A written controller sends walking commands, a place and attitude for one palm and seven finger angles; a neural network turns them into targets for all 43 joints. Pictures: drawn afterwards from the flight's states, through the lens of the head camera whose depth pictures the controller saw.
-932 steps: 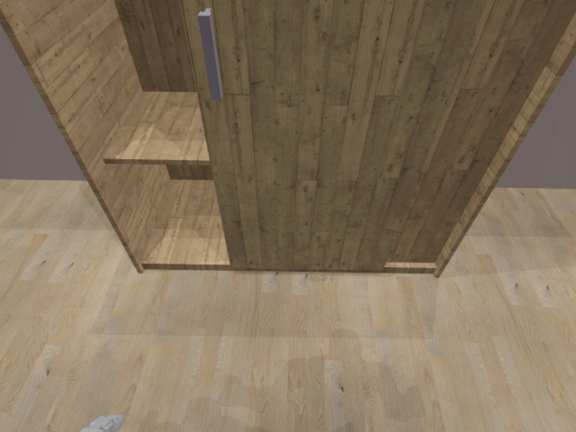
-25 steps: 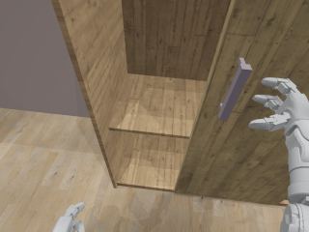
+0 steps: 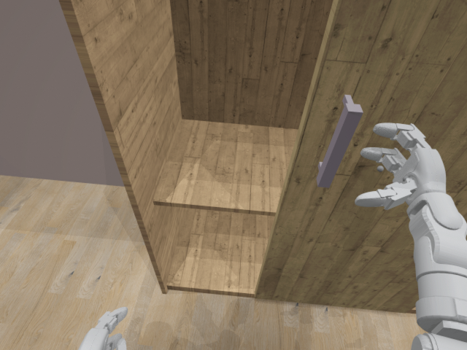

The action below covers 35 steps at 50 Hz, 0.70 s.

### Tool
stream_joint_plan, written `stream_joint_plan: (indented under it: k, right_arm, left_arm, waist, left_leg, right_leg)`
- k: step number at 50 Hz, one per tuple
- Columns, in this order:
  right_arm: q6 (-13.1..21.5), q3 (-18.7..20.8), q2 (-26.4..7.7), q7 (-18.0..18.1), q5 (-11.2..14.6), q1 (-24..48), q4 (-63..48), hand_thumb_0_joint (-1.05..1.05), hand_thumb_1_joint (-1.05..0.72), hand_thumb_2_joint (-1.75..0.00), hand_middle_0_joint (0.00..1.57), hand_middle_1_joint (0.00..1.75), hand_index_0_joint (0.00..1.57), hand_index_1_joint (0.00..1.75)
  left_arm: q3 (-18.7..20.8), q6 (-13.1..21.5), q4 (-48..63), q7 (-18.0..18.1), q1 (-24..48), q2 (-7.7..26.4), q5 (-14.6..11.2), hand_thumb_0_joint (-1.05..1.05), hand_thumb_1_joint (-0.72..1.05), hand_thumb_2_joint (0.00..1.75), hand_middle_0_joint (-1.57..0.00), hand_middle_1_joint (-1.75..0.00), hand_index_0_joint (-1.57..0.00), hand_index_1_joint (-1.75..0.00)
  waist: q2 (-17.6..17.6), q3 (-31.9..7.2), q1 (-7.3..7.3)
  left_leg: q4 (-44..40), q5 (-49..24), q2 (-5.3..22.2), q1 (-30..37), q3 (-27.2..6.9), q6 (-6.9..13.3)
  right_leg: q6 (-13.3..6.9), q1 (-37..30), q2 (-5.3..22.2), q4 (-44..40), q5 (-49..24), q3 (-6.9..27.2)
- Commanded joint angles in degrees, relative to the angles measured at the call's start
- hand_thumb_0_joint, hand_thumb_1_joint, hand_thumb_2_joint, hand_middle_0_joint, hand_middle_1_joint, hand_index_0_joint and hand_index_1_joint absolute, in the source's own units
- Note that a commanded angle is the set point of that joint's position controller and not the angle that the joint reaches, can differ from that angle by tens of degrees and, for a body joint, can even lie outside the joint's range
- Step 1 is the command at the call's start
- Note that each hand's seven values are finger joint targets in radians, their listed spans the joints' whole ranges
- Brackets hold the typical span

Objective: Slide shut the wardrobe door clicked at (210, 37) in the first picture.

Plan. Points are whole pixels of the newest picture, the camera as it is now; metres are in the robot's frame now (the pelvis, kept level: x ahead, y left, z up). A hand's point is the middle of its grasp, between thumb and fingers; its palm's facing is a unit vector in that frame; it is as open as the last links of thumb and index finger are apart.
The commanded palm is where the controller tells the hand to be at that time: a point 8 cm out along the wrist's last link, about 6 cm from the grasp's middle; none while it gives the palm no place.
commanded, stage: feel for the door with the fingertips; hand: right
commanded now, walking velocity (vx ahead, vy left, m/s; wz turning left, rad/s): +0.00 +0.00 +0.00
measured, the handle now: (334, 143) +0.45 -0.14 +0.15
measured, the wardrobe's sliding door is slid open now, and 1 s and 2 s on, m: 0.37 0.37 0.37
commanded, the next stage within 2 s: slide the fingers in behind the handle in 0.92 s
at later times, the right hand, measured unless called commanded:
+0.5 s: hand (351, 170) +0.39 -0.16 +0.15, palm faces +0.04 +1.00 +0.00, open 14.0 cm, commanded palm +0.36 -0.21 +0.15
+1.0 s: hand (358, 160) +0.41 -0.17 +0.16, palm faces +0.03 +1.00 -0.01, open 13.8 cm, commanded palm +0.39 -0.22 +0.15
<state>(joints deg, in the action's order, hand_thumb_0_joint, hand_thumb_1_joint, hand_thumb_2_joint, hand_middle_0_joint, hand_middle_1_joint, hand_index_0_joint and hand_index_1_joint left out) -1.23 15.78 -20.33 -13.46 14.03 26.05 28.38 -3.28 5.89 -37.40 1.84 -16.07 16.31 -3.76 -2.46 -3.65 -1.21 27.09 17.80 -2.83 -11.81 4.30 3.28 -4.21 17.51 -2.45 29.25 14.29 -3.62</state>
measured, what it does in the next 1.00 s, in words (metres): stands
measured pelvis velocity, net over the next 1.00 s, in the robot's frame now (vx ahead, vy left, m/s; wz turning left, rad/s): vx -0.01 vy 0.02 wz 0.00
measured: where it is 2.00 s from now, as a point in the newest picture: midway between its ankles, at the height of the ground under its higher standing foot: outside the picture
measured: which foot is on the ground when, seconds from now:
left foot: down 0.00-1.00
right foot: down 0.00-1.00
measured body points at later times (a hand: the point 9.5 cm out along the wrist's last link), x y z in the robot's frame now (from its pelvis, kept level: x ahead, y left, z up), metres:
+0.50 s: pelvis -0.02 +0.01 +0.00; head -0.01 +0.03 +0.45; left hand +0.12 +0.26 -0.10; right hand +0.38 -0.21 +0.15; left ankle -0.04 +0.08 -0.74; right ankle +0.01 -0.07 -0.74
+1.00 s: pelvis -0.01 +0.02 +0.00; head +0.00 +0.03 +0.45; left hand +0.10 +0.28 -0.11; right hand +0.40 -0.23 +0.16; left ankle -0.04 +0.08 -0.74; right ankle +0.01 -0.07 -0.74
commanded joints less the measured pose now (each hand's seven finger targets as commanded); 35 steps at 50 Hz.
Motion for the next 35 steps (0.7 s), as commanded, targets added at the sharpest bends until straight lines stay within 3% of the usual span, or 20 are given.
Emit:
stream_joint_plan:
  k: [1,5,9,13,14,15,16,17,18,19,21,22,23,25,26,29,31,33,35]
  right_arm:
    - [1.06,3.08,-12.98,1.19,-0.21,21.09,-9.71,0.0,0.5,-0.3,0.3,1.2,0.3,1.2]
    - [2.04,-1.76,-9.02,1.88,-0.38,27.89,-14.44,0.0,0.5,-0.3,0.3,1.2,0.3,1.2]
    - [4.97,-0.26,-10.08,3.23,0.38,28.96,-17.41,0.0,0.5,-0.3,0.3,1.2,0.3,1.2]
    - [4.43,-1.24,-8.36,4.33,-0.34,26.59,-11.67,0.0,0.5,-0.3,0.3,1.2,0.3,1.2]
    - [3.73,-1.68,-8.03,4.5,-0.75,26.39,-10.39,0.0,0.5,-0.3,0.3,1.2,0.3,1.2]
    - [2.71,-1.78,-7.56,4.68,-0.95,24.74,-8.36,0.0,0.5,-0.3,0.3,1.2,0.3,1.2]
    - [2.11,-1.05,-8.64,5.09,-1.32,25.3,-7.89,0.0,0.5,-0.3,0.3,1.2,0.3,1.2]
    - [1.5,-2.35,-7.07,5.1,-1.34,25.18,-7.87,0.0,0.5,-0.3,0.3,1.2,0.3,1.2]
    - [1.3,-1.3,-8.29,5.5,-1.44,25.71,-7.47,0.0,0.5,-0.3,0.3,1.2,0.3,1.2]
    - [1.19,-1.89,-7.78,5.65,-1.27,27.19,-7.68,0.0,0.5,-0.3,0.3,1.2,0.3,1.2]
    - [1.97,0.71,-10.49,6.12,-1.04,28.68,-8.65,0.0,0.5,-0.3,0.3,1.2,0.3,1.2]
    - [2.87,1.04,-11.18,6.25,-1.03,30.93,-10.35,0.0,0.5,-0.3,0.3,1.2,0.3,1.2]
    - [3.96,2.18,-12.72,6.6,-1.07,31.82,-11.64,0.0,0.5,-0.3,0.3,1.2,0.3,1.2]
    - [5.69,3.28,-14.03,6.66,-1.47,31.61,-12.82,0.0,0.5,-0.3,0.3,1.2,0.3,1.2]
    - [6.16,3.05,-13.51,6.52,-1.52,30.78,-12.26,0.0,0.5,-0.3,0.3,1.2,0.3,1.2]
    - [5.77,1.53,-12.15,5.16,-1.7,29.38,-7.04,0.0,0.5,-0.3,0.3,1.2,0.3,1.2]
    - [4.08,2.36,-13.03,3.93,-1.41,28.02,-2.49,0.0,0.5,-0.3,0.3,1.2,0.3,1.2]
    - [3.01,1.22,-11.79,2.53,-1.04,28.11,-2.02,0.0,0.5,-0.3,0.3,1.2,0.3,1.2]
    - [2.65,1.01,-12.17,1.57,-0.63,30.12,-2.72,0.0,0.5,-0.3,0.3,1.2,0.3,1.2]
  left_arm:
    - [3.02,1.8,8.09,0.8,4.47,7.86,-0.52,0.0,0.9,0.9,-0.2,-0.3,-0.2,-0.3]
    - [2.81,1.79,8.33,0.98,5.33,7.36,-0.59,0.0,0.9,0.9,-0.2,-0.3,-0.2,-0.3]
    - [3.04,2.78,7.48,1.22,5.24,7.43,-0.15,0.0,0.9,0.9,-0.2,-0.3,-0.2,-0.3]
    - [2.49,2.66,6.42,0.93,5.88,6.96,-0.24,0.0,0.9,0.9,-0.2,-0.3,-0.2,-0.3]
    - [2.45,2.54,6.38,0.82,6.31,6.81,-0.43,0.0,0.9,0.9,-0.2,-0.3,-0.2,-0.3]
    - [2.29,2.31,6.55,0.68,6.34,6.74,-0.49,0.0,0.9,0.9,-0.2,-0.3,-0.2,-0.3]
    - [2.32,2.04,6.64,0.72,6.43,6.8,-0.54,0.0,0.9,0.9,-0.2,-0.3,-0.2,-0.3]
    - [2.22,1.85,7.13,0.66,6.82,6.62,-0.61,0.0,0.9,0.9,-0.2,-0.3,-0.2,-0.3]
    - [2.31,1.62,7.08,0.75,6.83,6.68,-0.66,0.0,0.9,0.9,-0.2,-0.3,-0.2,-0.3]
    - [2.22,1.57,7.35,0.84,7.01,6.6,-0.66,0.0,0.9,0.9,-0.2,-0.3,-0.2,-0.3]
    - [2.34,1.57,7.42,1.05,6.54,6.68,-0.55,0.0,0.9,0.9,-0.2,-0.3,-0.2,-0.3]
    - [2.35,1.63,7.46,1.16,6.51,6.56,-0.46,0.0,0.9,0.9,-0.2,-0.3,-0.2,-0.3]
    - [2.28,1.68,7.44,1.17,6.16,6.5,-0.19,0.0,0.9,0.9,-0.2,-0.3,-0.2,-0.3]
    - [2.35,1.85,7.41,1.12,5.73,6.27,0.01,0.0,0.9,0.9,-0.2,-0.3,-0.2,-0.3]
    - [2.33,2.01,7.39,1.09,5.85,6.07,0.01,0.0,0.9,0.9,-0.2,-0.3,-0.2,-0.3]
    - [2.38,1.78,6.46,0.94,4.82,6.47,-0.25,0.0,0.9,0.9,-0.2,-0.3,-0.2,-0.3]
    - [2.37,1.33,6.22,1.04,4.29,6.9,-0.58,0.0,0.9,0.9,-0.2,-0.3,-0.2,-0.3]
    - [2.58,1.1,6.85,1.01,4.25,7.12,-0.8,0.0,0.9,0.9,-0.2,-0.3,-0.2,-0.3]
    - [2.74,1.14,7.07,1.15,3.85,7.38,-1.02,0.0,0.9,0.9,-0.2,-0.3,-0.2,-0.3]
  waist:
    - [0.17,-10.57,0.25]
    - [-2.0,-12.59,-1.37]
    - [0.35,-17.56,-0.98]
    - [2.66,-12.22,-0.57]
    - [0.38,-10.29,-0.45]
    - [0.78,-8.71,0.03]
    - [0.8,-8.79,0.05]
    - [0.3,-8.96,0.21]
    - [2.75,-8.95,0.02]
    - [2.39,-9.04,-0.22]
    - [3.81,-11.66,0.16]
    - [2.27,-13.56,-0.13]
    - [3.88,-15.25,0.12]
    - [1.42,-17.83,0.5]
    - [-0.06,-17.54,0.59]
    - [1.31,-13.5,-0.54]
    - [2.19,-10.58,-0.6]
    - [4.25,-11.39,-0.64]
    - [2.47,-12.32,-1.09]
  left_leg:
    - [-3.24,-18.35,1.51,-5.37,-3.24,-1.3]
    - [-3.79,-15.17,1.4,-7.19,-3.27,-1.15]
    - [-3.9,-16.37,1.14,-5.56,-3.53,-1.24]
    - [-4.41,-15.56,1.49,-5.1,-3.91,-1.5]
    - [-4.52,-15.26,1.67,-5.28,-4.05,-1.4]
    - [-4.61,-14.4,1.76,-5.31,-4.03,-1.38]
    - [-4.66,-14.07,1.85,-5.2,-4.11,-1.42]
    - [-4.79,-13.44,1.97,-5.14,-4.32,-1.47]
    - [-4.94,-13.69,1.99,-4.47,-4.53,-1.62]
    - [-5.16,-13.57,2.09,-4.38,-4.99,-1.86]
    - [-4.81,-14.6,1.99,-2.57,-5.14,-1.82]
    - [-4.65,-15.72,2.0,-2.01,-5.47,-1.89]
    - [-4.34,-17.29,1.99,-0.56,-5.83,-2.08]
    - [-3.66,-19.75,2.01,1.37,-6.0,-2.03]
    - [-3.63,-20.81,2.01,1.07,-6.2,-2.05]
    - [-3.88,-21.97,2.12,-0.45,-6.34,-2.5]
    - [-4.32,-20.56,2.39,-1.42,-6.72,-3.02]
    - [-4.19,-22.04,2.72,-0.65,-7.17,-3.73]
    - [-3.87,-22.85,2.68,-1.08,-6.91,-3.67]
  right_leg:
    - [1.64,-13.46,2.76,-1.79,-16.59,7.74]
    - [1.82,-16.86,2.96,-1.85,-14.49,8.82]
    - [1.97,-20.13,3.16,-1.52,-16.38,9.18]
    - [1.43,-14.91,2.66,-2.16,-12.58,7.99]
    - [1.46,-13.6,2.43,-2.43,-11.61,7.59]
    - [1.42,-12.07,2.2,-2.72,-10.21,7.59]
    - [1.38,-11.61,2.16,-2.88,-9.58,7.5]
    - [1.32,-11.25,2.03,-2.99,-8.74,7.33]
    - [1.01,-10.45,2.17,-2.62,-8.6,7.05]
    - [0.82,-10.0,1.94,-2.61,-7.9,6.74]
    - [0.81,-10.41,2.01,-2.56,-8.69,6.74]
    - [0.76,-11.61,1.88,-2.31,-9.71,6.56]
    - [0.59,-11.51,1.98,-1.95,-10.84,6.57]
    - [0.74,-12.6,1.77,-1.88,-12.54,6.23]
    - [0.74,-13.1,1.74,-1.59,-13.24,5.92]
    - [0.45,-10.88,1.81,-1.22,-12.45,5.43]
    - [0.34,-8.2,1.66,-1.26,-9.78,5.13]
    - [0.06,-7.31,1.48,-0.85,-9.73,4.9]
    - [0.1,-8.01,1.36,-0.5,-10.38,4.88]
